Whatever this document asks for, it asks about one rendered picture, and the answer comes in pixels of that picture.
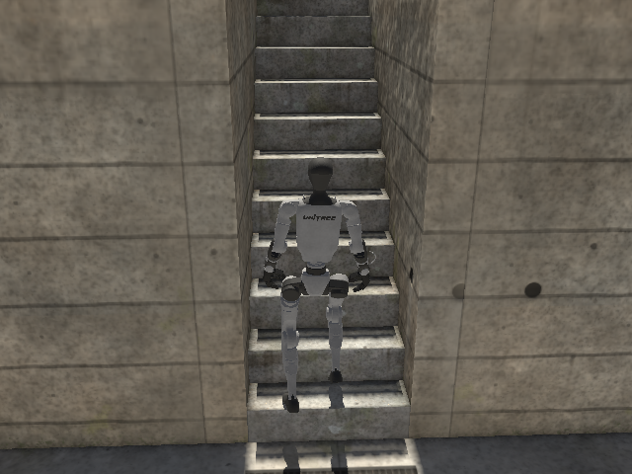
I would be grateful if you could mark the robot right hand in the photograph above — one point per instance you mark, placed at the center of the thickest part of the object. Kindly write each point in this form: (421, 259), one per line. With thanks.
(357, 276)

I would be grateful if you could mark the left robot foot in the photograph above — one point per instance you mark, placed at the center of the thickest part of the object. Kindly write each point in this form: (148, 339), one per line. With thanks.
(291, 405)

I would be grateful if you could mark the robot left forearm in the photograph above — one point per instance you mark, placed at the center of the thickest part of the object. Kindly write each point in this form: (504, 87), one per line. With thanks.
(271, 259)

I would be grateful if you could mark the right robot upper arm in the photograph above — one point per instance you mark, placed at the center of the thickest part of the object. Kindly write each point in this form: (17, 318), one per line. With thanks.
(350, 212)

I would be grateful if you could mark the robot right forearm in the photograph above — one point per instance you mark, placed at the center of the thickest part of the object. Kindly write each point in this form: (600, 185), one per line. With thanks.
(362, 261)

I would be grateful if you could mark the robot right shin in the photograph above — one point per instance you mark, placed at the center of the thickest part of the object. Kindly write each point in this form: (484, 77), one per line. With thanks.
(335, 340)

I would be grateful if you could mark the left robot upper arm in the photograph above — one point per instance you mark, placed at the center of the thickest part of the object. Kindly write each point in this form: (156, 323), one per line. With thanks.
(286, 209)

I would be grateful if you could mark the robot left hand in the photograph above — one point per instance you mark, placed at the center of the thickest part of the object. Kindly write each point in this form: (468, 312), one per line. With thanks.
(276, 274)

